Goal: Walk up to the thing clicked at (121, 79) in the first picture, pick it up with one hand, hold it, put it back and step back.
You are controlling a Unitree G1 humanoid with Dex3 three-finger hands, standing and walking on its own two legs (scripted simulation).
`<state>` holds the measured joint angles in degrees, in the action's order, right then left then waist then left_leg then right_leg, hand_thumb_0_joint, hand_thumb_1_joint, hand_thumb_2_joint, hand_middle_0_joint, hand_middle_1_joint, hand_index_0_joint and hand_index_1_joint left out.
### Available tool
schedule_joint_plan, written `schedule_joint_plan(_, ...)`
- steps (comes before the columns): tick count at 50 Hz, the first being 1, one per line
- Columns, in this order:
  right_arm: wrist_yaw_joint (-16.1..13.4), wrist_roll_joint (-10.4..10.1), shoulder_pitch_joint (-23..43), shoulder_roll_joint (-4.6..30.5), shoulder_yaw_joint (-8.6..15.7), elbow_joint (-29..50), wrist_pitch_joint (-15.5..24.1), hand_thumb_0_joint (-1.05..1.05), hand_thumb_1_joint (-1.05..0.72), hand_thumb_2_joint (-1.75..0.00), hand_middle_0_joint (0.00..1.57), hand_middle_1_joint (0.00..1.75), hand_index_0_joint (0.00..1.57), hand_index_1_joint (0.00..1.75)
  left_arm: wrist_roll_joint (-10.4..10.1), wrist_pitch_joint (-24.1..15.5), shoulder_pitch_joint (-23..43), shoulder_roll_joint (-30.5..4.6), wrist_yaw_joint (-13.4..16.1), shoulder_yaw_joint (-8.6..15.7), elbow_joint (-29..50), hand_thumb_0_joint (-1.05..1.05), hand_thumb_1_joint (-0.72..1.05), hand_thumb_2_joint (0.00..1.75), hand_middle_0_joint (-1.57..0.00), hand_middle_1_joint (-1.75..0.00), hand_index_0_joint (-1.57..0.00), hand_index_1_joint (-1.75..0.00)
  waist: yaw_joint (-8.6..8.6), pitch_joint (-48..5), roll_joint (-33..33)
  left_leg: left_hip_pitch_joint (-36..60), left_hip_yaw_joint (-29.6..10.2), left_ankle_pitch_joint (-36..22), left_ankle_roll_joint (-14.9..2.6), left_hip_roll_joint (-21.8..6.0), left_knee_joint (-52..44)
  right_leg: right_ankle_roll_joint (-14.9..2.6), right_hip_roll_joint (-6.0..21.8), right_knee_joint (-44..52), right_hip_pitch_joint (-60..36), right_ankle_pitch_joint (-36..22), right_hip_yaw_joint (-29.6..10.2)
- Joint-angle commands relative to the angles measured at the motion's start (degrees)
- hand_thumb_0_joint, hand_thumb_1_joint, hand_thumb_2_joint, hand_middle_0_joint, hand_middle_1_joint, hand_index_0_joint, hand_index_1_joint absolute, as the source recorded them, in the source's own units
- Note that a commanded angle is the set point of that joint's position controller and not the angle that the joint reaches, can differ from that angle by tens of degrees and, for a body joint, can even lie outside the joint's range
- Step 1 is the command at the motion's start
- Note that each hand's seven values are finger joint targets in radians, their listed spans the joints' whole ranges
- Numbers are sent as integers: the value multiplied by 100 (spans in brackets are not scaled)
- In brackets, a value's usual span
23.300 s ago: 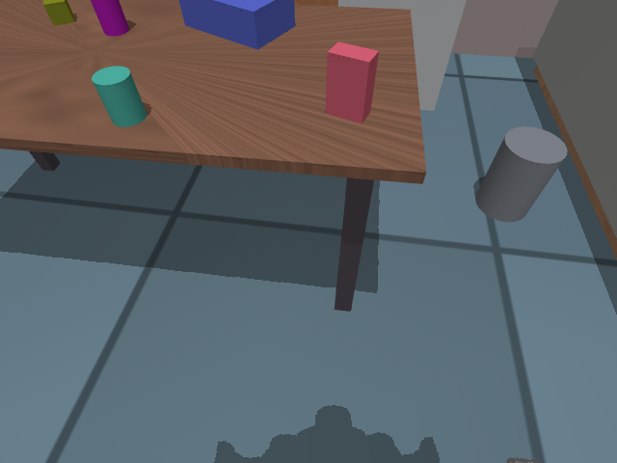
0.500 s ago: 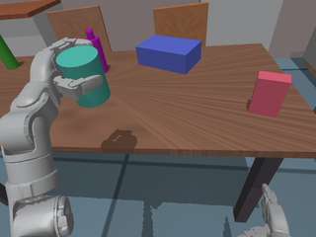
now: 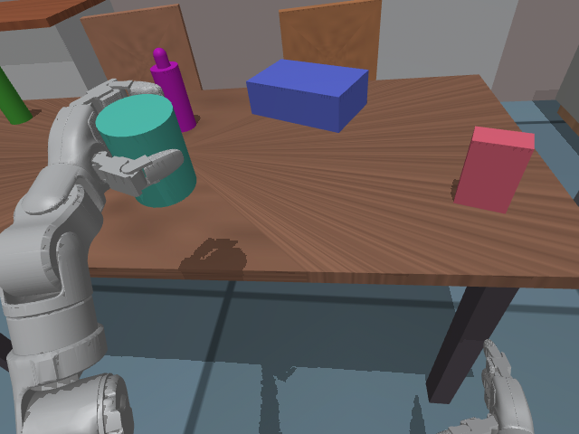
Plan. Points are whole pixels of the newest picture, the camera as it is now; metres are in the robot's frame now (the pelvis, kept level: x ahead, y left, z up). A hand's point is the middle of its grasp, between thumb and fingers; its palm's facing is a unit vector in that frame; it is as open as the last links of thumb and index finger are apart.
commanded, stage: hold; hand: left
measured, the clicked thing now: (151, 152) +0.33 +0.16 +0.28
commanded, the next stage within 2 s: crouch in 0.92 s
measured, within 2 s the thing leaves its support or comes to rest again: neither
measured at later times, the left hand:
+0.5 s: hand (153, 143) +0.34 +0.16 +0.29, palm faces +0.08 -1.00 -0.01, open 10.7 cm
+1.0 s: hand (151, 140) +0.34 +0.16 +0.29, palm faces +0.06 -1.00 +0.00, open 10.7 cm
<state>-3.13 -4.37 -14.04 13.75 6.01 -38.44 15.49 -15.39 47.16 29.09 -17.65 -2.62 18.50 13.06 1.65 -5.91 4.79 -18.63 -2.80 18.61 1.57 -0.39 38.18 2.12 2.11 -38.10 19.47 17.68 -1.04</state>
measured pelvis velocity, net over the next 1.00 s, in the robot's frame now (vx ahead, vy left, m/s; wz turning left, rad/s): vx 0.00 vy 0.00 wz -0.01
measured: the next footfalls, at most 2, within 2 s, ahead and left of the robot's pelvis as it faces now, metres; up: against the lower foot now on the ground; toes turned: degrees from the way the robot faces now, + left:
none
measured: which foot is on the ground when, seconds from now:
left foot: down 0.00-1.00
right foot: down 0.00-1.00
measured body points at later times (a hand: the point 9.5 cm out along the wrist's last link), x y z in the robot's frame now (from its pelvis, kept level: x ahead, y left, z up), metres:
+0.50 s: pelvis +0.00 +0.00 +0.00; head -0.04 -0.03 +0.45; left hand +0.33 +0.21 +0.29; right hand +0.16 -0.26 -0.07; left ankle +0.02 +0.14 -0.72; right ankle +0.03 -0.14 -0.72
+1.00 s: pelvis +0.00 +0.00 +0.00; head -0.05 -0.03 +0.45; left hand +0.33 +0.21 +0.29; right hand +0.17 -0.26 -0.07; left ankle +0.02 +0.14 -0.72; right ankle +0.03 -0.14 -0.72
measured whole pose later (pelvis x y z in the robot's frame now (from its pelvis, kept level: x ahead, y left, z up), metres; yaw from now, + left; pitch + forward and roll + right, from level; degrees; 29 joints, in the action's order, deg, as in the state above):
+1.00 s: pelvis +0.00 +0.00 +0.00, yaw +0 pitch -1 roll +0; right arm -2.8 -4.6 -14.3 13.0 6.0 -37.8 16.2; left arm -15.6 48.0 31.3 -17.3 -1.9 17.9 10.0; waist 1.2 -5.8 4.1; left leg -18.6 -2.4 18.4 1.4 -0.3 38.0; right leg 2.3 2.2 -38.0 19.6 17.4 -1.5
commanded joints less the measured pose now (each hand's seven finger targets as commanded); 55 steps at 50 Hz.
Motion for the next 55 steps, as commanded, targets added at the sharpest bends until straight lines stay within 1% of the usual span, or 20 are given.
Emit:
schedule_joint_plan(1,-62,17,939,583,113,889,445,0,54,-6,5,5,5,5,-110,-440,3100,-1257,-95,301,1197,0,5,132,-128,-146,-129,-148,-40,-1113,-269,537,290,-657,-209,216,-577,-131,-179,731,-91,-534,341)
schedule_joint_plan(4,-69,18,954,750,219,905,478,0,55,-5,5,5,5,5,-153,-347,2950,-1120,-164,270,626,0,8,131,-128,-146,-130,-147,-90,-1026,-482,571,194,-682,-201,152,-630,-129,-211,720,-69,-611,382)
schedule_joint_plan(8,-33,-20,820,618,115,1033,439,0,55,-5,5,5,5,5,-196,-306,3034,-1159,-184,321,692,0,8,132,-127,-146,-130,-147,-32,-1075,-492,558,286,-902,-221,210,-556,-132,-192,706,-127,-777,383)
schedule_joint_plan(12,10,-36,679,673,227,1076,399,0,55,-5,5,5,5,5,-146,-383,3239,-1439,-97,513,832,0,9,132,-128,-147,-130,-148,-38,-1217,-576,569,312,-865,-243,232,-547,-110,-181,728,-148,-764,350)
schedule_joint_plan(14,35,-48,687,601,198,1092,384,0,55,-5,5,5,5,5,-138,-380,2948,-1143,-40,380,430,0,10,132,-126,-145,-128,-147,-47,-1009,-678,491,313,-798,-239,223,-567,-108,-175,731,-112,-704,355)
schedule_joint_plan(22,33,-22,832,609,220,1187,366,0,54,-6,5,5,5,5,-61,-699,2997,-1401,74,556,1426,0,7,132,-127,-146,-129,-147,123,-1492,-246,602,245,-1031,-182,173,-507,-156,-187,608,-300,-839,371)
schedule_joint_plan(24,34,-14,920,547,138,1149,375,0,53,-6,5,5,5,5,-53,-703,2850,-1232,63,391,1512,0,6,131,-127,-146,-129,-147,145,-1414,-75,604,232,-1090,-162,162,-500,-179,-186,576,-293,-880,372)
schedule_joint_plan(27,-31,33,1018,745,298,1094,398,0,53,-6,5,5,5,5,-35,-677,2931,-1405,43,477,1548,0,2,129,-125,-144,-126,-145,53,-1458,-278,625,252,-1056,-193,163,-489,-148,-197,602,-313,-887,341)
schedule_joint_plan(29,-49,43,1014,678,228,989,427,0,54,-6,5,5,5,5,-68,-612,2916,-1262,-7,366,1537,0,1,129,-125,-144,-127,-146,56,-1251,-161,597,224,-900,-163,134,-561,-167,-225,611,-180,-716,366)
schedule_joint_plan(30,-75,59,1058,731,265,995,420,0,54,-6,5,5,5,5,-72,-527,2617,-1023,-46,243,1007,0,5,130,-125,-144,-127,-146,-24,-1092,-405,539,182,-783,-171,110,-595,-133,-237,664,-125,-659,383)
schedule_joint_plan(34,-82,32,949,675,213,794,447,0,55,-5,5,5,5,5,-143,-403,2927,-1169,-162,286,1138,0,9,131,-127,-145,-129,-146,-67,-1063,-337,528,280,-558,-212,191,-612,-127,-209,743,-54,-481,353)
schedule_joint_plan(37,-26,-3,847,614,153,839,439,0,55,-5,5,5,5,5,-157,-311,2671,-1081,-160,273,826,0,11,130,-126,-144,-128,-145,-28,-828,-474,350,282,-440,-219,201,-655,-123,-207,781,-32,-368,378)
schedule_joint_plan(40,-5,-26,657,642,267,821,414,0,55,-5,5,5,5,5,-187,-356,3023,-1261,-134,393,1106,0,12,131,-128,-146,-130,-146,-112,-1102,-447,548,281,-609,-223,195,-637,-125,-209,749,-76,-562,368)
schedule_joint_plan(44,11,-28,787,639,251,1059,434,0,55,-5,5,5,5,5,-164,-374,2917,-1149,-16,418,668,0,10,132,-126,-146,-128,-146,-35,-1111,-578,506,286,-821,-218,202,-591,-123,-196,714,-143,-730,363)
schedule_joint_plan(45,12,-33,840,615,222,1063,440,0,55,-5,5,5,5,5,-145,-448,3254,-1310,35,441,1202,0,12,132,-126,-146,-128,-147,20,-1150,-357,552,292,-779,-203,213,-594,-139,-193,715,-116,-666,365)
schedule_joint_plan(47,14,-25,773,560,186,1001,440,0,54,-5,5,5,5,5,-109,-494,3295,-1272,89,412,1194,0,12,133,-127,-146,-129,-147,21,-1124,-411,537,283,-667,-203,207,-611,-132,-191,717,-101,-552,367)
schedule_joint_plan(50,-1,-5,884,670,251,1149,473,0,54,-6,5,5,5,5,-79,-509,2875,-1036,70,319,513,0,9,130,-126,-144,-128,-146,2,-1141,-505,543,186,-722,-175,129,-636,-131,-214,680,-156,-601,389)
schedule_joint_plan(51,18,-1,953,602,168,1069,460,0,52,-7,5,5,5,5,-67,-553,3095,-1112,64,303,938,0,11,136,-128,-150,-129,-151,101,-1258,-244,578,174,-821,-151,132,-628,-157,-199,619,-192,-684,386)
schedule_joint_plan(52,19,-4,915,647,231,1050,452,0,56,-5,5,5,5,5,-23,-587,3195,-1173,61,246,1045,0,10,128,-126,-142,-128,-143,30,-1313,-63,630,228,-874,-145,158,-589,-173,-199,627,-127,-734,366)
schedule_joint_plan(55,14,21,919,469,28,1134,447,0,56,-5,5,5,5,5,-4,-596,3131,-1124,29,234,1035,0,12,126,-128,-142,-130,-142,75,-1273,-254,568,258,-874,-177,184,-568,-154,-196,690,-242,-708,380)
